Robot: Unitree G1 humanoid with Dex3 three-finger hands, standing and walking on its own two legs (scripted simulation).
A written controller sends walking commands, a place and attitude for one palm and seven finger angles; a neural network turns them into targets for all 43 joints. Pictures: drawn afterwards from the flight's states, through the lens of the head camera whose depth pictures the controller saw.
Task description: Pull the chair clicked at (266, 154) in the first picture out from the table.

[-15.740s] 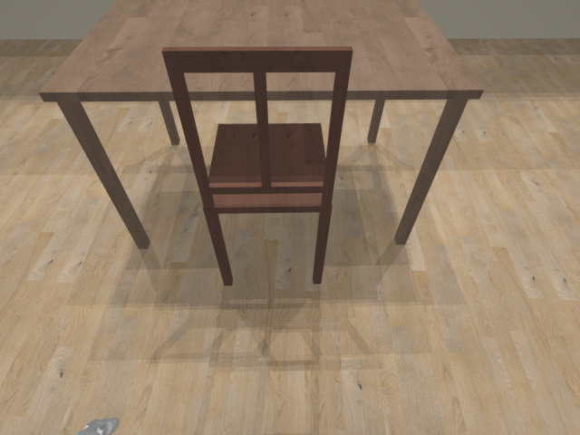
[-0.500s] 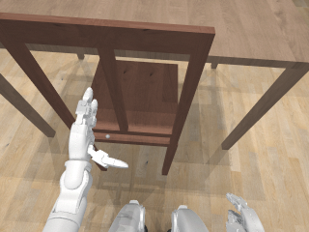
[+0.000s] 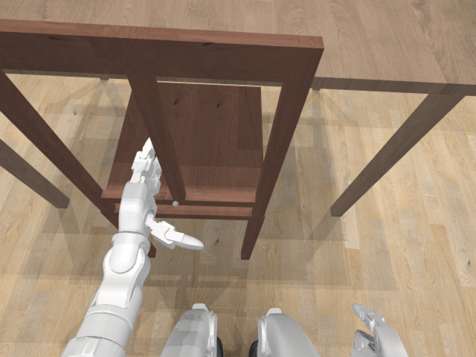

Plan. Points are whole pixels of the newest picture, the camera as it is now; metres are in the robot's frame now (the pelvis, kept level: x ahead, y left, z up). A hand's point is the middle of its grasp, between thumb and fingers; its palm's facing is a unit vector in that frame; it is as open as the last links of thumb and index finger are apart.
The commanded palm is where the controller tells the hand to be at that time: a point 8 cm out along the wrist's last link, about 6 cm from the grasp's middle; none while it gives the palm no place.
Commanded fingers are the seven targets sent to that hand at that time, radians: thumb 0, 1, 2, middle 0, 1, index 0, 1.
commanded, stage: push the fingers through the gap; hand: left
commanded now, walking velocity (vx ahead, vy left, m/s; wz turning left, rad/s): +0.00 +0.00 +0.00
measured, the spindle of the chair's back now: (165, 153) +0.43 +0.12 +0.05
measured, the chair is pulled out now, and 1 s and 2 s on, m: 0.00 0.00 0.00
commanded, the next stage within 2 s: hook a spindle and tug to test in 0.72 s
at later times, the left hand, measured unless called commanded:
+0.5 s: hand (169, 171) +0.41 +0.12 +0.02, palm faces -0.01 -1.00 -0.06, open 16.9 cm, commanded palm +0.37 +0.16 +0.02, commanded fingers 0.00 -0.50 0.30 -0.06 -0.08 -0.06 -0.08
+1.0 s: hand (180, 186) +0.39 +0.10 +0.01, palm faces -0.01 -1.00 +0.02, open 16.6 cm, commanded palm +0.38 +0.15 +0.02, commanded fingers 0.00 -0.50 0.30 -0.24 -0.63 -0.24 -0.63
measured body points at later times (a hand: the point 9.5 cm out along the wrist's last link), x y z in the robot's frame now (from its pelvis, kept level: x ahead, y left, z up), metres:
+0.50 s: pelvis +0.00 +0.00 -0.01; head +0.11 +0.01 +0.43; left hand +0.41 +0.18 +0.03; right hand +0.10 -0.26 -0.12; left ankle +0.02 +0.06 -0.63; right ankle +0.00 -0.10 -0.63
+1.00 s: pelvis -0.01 +0.00 +0.00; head +0.11 +0.01 +0.43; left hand +0.39 +0.16 +0.01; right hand +0.10 -0.25 -0.12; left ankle +0.02 +0.06 -0.63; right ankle +0.00 -0.10 -0.63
